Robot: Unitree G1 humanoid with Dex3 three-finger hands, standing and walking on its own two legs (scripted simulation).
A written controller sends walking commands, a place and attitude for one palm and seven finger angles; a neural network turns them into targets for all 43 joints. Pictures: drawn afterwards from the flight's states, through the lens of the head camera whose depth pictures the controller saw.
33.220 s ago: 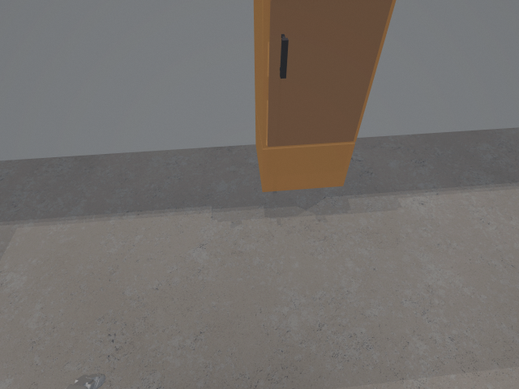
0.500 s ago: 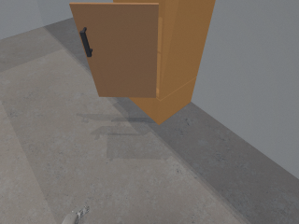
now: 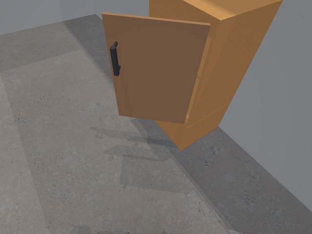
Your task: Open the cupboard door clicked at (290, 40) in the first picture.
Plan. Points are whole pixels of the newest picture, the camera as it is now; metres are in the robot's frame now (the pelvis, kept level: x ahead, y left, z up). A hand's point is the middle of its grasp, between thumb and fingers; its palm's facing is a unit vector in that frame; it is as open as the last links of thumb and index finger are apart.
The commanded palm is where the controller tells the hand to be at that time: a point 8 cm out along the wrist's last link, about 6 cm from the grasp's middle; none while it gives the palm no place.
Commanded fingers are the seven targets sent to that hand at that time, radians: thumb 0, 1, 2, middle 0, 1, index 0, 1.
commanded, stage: take the last steps up to it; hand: left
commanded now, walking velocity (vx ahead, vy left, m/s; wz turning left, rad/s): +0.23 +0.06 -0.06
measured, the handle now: (116, 59) +0.75 +0.25 -0.01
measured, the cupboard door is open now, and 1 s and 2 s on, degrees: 47 47 47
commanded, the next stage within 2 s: come to a stop and stand still in 0.18 s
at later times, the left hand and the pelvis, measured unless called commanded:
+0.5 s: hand (94, 203) +0.21 +0.21 -0.17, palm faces +0.00 -0.98 -0.20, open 7.3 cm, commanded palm none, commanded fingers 0.00 0.90 0.90 -0.20 -0.30 -0.20 -0.30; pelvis +0.16 +0.03 +0.00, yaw -3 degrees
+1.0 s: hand (98, 204) +0.21 +0.20 -0.16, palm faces -0.06 -0.97 -0.25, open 7.4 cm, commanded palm none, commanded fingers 0.00 0.90 0.90 -0.20 -0.30 -0.20 -0.30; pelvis +0.13 +0.02 -0.01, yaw -3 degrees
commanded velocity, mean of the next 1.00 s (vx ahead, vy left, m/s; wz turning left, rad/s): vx -0.07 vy -0.01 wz -0.01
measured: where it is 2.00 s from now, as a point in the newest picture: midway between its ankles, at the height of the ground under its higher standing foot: outside the picture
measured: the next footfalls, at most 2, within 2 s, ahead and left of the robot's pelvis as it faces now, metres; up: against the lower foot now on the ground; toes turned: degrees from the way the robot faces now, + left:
right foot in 0.22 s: +0.17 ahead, -0.10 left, +0.00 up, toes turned -8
left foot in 0.46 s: +0.21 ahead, +0.11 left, +0.00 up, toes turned +2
